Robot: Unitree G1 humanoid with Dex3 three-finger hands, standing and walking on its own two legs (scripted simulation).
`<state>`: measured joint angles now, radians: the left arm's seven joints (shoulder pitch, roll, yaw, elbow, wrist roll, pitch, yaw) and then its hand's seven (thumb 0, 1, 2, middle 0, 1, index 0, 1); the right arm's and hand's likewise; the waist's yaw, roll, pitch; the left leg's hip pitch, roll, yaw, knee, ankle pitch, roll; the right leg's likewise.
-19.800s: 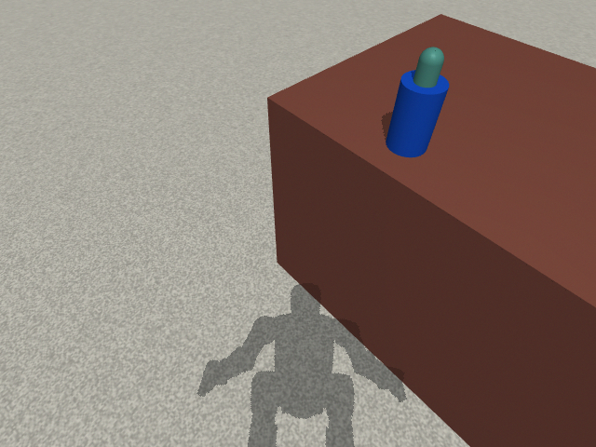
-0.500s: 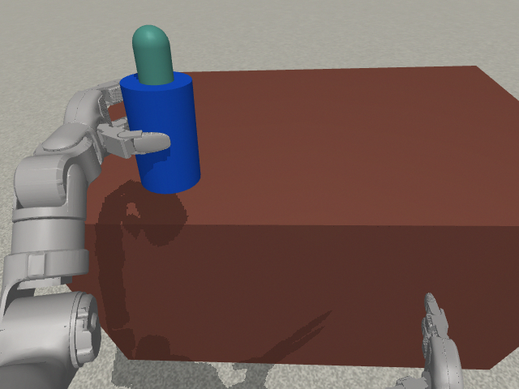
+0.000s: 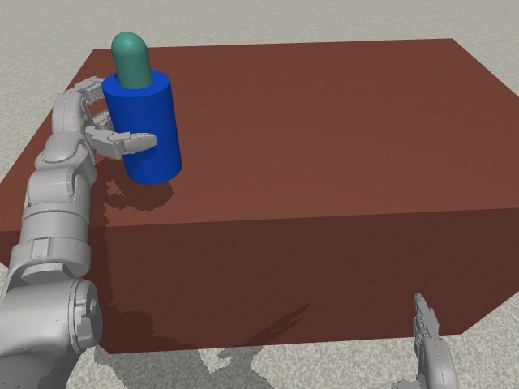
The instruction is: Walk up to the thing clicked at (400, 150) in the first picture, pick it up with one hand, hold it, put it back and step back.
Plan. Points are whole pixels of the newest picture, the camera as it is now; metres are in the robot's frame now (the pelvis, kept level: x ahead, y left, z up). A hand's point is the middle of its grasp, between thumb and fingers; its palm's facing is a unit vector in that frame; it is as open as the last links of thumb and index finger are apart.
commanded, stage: crouch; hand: left
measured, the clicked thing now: (142, 110) +0.45 +0.16 +0.22
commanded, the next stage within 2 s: lower in 1.06 s
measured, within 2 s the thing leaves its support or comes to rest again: neither
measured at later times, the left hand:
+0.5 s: hand (129, 122) +0.47 +0.20 +0.18, palm faces +0.22 -0.98 -0.02, open 11.7 cm
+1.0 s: hand (135, 126) +0.50 +0.20 +0.15, palm faces +0.21 -0.98 -0.02, open 11.7 cm
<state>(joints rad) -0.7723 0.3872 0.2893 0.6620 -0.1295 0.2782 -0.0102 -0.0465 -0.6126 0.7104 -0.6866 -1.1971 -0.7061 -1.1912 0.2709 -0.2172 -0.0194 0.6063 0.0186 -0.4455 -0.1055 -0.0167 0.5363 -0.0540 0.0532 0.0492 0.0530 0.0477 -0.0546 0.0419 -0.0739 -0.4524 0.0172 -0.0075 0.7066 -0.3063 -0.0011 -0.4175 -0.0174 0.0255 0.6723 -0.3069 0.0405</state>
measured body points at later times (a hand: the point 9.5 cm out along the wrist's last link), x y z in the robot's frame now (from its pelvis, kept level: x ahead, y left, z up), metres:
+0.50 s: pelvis +0.01 +0.00 +0.00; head +0.03 -0.01 +0.45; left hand +0.45 +0.25 +0.18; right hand +0.17 -0.25 -0.06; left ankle +0.04 +0.12 -0.72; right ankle +0.02 -0.15 -0.72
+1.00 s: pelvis +0.01 +0.00 +0.00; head +0.05 +0.00 +0.45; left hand +0.48 +0.25 +0.16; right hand +0.17 -0.27 -0.06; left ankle +0.04 +0.12 -0.72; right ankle +0.02 -0.15 -0.72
